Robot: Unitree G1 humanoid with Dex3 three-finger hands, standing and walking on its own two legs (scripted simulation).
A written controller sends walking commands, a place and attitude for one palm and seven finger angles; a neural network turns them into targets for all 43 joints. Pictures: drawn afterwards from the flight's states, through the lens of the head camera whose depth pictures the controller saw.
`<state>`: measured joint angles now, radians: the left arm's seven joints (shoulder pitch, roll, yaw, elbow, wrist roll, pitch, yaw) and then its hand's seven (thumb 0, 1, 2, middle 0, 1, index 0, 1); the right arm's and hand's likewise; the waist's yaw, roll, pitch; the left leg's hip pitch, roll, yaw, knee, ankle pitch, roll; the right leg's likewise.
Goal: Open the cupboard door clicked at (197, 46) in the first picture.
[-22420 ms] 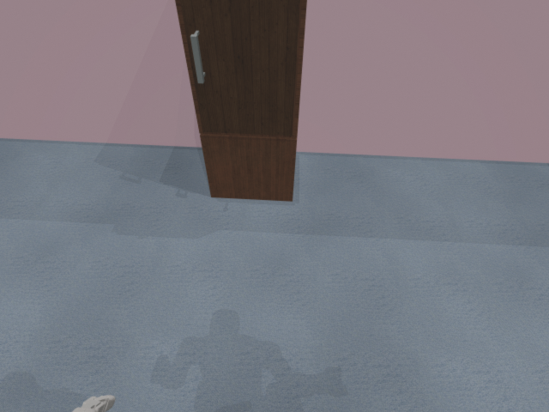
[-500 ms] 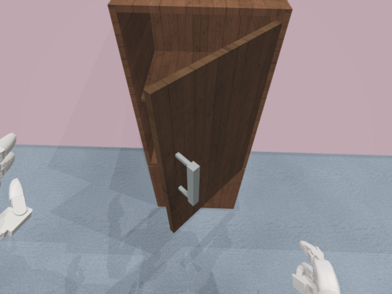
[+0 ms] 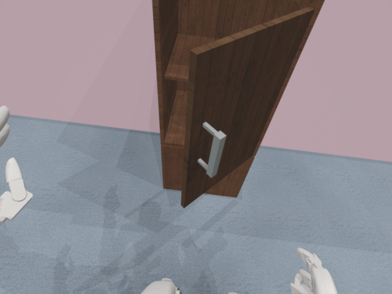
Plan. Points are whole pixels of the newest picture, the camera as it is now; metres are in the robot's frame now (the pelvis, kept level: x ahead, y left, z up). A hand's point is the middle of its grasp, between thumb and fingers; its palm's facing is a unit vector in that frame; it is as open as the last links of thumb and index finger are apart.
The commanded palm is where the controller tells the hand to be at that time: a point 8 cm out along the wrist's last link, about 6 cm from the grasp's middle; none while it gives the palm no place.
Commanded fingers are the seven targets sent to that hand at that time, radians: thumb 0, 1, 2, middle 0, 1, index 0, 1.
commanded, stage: step back with the hand held close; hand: left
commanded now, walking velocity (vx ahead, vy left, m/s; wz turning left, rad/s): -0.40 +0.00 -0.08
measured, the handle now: (209, 151) +0.45 +0.00 +0.00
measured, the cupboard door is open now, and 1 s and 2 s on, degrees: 47 47 47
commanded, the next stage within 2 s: stop stepping back and stand still in 0.28 s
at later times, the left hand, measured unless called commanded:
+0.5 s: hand (10, 267) +0.12 +0.22 +0.19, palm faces +0.27 -0.83 -0.50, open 7.4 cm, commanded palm +0.07 +0.27 +0.20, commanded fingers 0.00 0.90 0.90 -0.20 -0.30 -0.20 -0.30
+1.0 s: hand out of the picture +0.08 +0.22 +0.21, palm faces +0.26 -0.77 -0.59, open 7.4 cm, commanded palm +0.04 +0.28 +0.20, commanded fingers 0.00 0.90 0.90 -0.20 -0.30 -0.20 -0.30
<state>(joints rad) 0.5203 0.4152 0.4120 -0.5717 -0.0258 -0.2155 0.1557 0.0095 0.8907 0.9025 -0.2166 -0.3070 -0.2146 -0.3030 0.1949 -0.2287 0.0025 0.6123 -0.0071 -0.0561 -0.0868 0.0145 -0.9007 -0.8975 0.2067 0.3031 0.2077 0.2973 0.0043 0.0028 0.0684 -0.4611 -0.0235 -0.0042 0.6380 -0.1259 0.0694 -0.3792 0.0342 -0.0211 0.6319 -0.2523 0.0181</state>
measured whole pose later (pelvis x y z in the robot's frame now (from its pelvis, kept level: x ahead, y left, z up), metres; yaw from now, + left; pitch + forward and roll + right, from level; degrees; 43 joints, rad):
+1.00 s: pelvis -0.14 +0.00 +0.01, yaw -7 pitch -1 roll +1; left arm 0.67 0.52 0.49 -0.59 -0.06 -0.24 0.13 0.01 0.89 0.90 -0.22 -0.31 -0.21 -0.30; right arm 0.23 -0.14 0.04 0.59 -0.02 -0.16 -0.05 0.01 -0.90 -0.90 0.21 0.30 0.21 0.30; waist -0.04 0.00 0.00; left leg -0.38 0.00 0.07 0.50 -0.13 0.02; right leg -0.20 0.02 -0.08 0.58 -0.40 -0.04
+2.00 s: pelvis -0.18 +0.04 +0.03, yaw -5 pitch -1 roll -1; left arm 0.55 0.40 0.40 -0.44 -0.04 -0.18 0.15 0.01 0.89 0.90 -0.21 -0.31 -0.21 -0.30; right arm 0.22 -0.20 0.03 0.63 0.00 -0.13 -0.08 0.02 -0.90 -0.90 0.21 0.30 0.21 0.30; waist 0.00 0.03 0.02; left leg -0.24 0.02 0.05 0.41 -0.16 0.02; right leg -0.17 -0.02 -0.10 0.37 -0.18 0.00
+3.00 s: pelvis -0.17 +0.03 +0.02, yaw -3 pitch -2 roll +0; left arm 0.26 0.14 0.02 1.14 0.01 0.00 0.02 0.00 0.91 0.90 -0.20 -0.30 -0.20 -0.30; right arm 0.28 -0.13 0.01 1.14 -0.03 0.02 -0.03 0.01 -0.91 -0.90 0.20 0.30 0.20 0.30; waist 0.00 0.02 0.06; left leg -0.22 0.01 0.02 0.44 -0.18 0.00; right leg -0.16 -0.03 -0.13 0.45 -0.25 -0.02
